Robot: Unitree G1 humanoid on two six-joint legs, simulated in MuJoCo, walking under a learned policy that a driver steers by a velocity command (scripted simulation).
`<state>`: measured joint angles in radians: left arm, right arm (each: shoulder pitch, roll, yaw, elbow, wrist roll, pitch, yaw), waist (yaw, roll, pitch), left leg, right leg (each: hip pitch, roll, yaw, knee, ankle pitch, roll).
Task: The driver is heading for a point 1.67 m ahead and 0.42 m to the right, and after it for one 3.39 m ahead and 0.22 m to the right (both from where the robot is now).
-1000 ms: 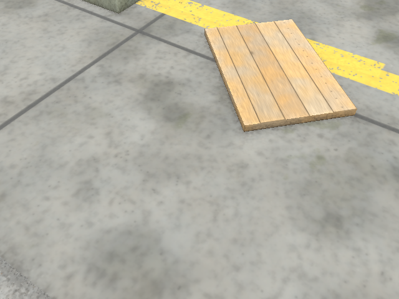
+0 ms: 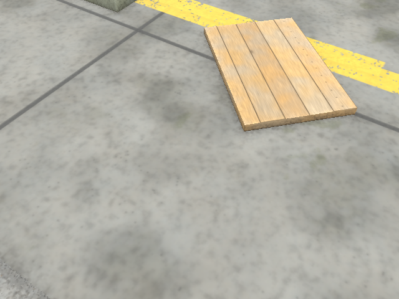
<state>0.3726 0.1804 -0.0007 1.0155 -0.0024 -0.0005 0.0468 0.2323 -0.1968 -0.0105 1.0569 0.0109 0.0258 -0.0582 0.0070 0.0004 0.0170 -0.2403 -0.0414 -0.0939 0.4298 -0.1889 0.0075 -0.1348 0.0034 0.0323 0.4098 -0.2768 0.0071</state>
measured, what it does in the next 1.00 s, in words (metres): goes down: right foot 0.11 m lower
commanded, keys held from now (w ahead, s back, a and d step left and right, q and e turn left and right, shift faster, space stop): no key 0.02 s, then w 0.98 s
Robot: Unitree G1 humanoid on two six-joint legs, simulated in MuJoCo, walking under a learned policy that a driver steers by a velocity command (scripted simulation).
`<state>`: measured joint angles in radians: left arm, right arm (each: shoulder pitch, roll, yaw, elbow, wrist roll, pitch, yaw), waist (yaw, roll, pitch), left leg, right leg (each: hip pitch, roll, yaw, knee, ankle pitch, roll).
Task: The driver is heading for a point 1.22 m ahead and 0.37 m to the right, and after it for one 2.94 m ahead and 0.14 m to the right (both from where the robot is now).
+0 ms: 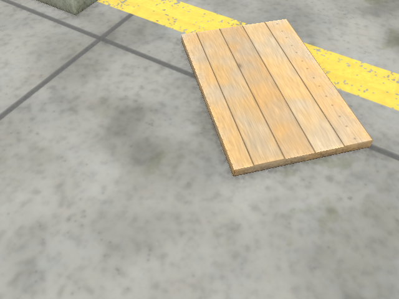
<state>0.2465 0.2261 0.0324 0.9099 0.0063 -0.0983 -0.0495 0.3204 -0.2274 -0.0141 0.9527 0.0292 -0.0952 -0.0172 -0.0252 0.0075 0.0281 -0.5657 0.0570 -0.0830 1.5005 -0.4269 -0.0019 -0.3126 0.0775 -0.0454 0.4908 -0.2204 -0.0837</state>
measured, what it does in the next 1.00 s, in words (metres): walks ahead, turning right: left foot, then right foot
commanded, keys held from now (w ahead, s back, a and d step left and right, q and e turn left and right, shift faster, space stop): w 0.42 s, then w+e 0.58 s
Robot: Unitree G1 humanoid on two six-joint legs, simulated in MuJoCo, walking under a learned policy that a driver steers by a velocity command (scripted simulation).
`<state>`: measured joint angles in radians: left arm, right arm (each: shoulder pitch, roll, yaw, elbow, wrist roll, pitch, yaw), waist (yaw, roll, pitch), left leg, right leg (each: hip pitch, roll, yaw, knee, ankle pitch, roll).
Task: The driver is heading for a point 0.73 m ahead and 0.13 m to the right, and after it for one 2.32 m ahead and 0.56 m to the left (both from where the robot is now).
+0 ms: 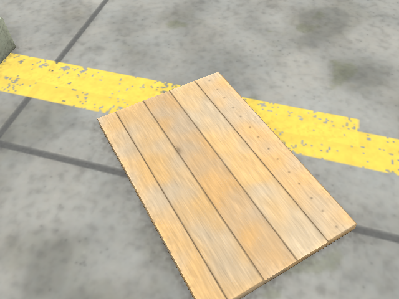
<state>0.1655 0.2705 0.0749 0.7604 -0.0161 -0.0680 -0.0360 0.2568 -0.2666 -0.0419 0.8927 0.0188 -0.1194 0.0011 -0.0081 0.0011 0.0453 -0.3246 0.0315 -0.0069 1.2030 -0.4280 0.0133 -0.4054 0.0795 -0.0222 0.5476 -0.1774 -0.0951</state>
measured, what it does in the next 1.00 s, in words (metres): walks ahead, turning right: left foot, then right foot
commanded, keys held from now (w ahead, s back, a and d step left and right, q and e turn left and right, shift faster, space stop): w+e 0.72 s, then w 0.18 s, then w+q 0.10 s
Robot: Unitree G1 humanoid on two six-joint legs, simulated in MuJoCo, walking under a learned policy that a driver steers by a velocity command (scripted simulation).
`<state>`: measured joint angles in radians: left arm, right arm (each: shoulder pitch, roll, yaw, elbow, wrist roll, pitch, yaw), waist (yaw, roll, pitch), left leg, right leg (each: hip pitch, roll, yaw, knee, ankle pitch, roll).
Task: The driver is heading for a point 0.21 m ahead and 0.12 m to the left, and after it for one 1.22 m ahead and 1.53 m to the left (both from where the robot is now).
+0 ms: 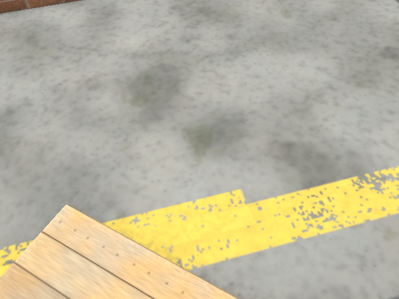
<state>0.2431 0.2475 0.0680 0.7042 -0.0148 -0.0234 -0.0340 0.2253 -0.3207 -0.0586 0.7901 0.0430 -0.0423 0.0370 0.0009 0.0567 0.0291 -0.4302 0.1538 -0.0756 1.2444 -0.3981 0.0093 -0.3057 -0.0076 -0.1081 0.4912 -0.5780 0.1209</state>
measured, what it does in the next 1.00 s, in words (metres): climbs, turning left: left foot 0.05 m higher, then right foot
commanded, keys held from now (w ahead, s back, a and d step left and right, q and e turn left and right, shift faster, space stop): q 1.00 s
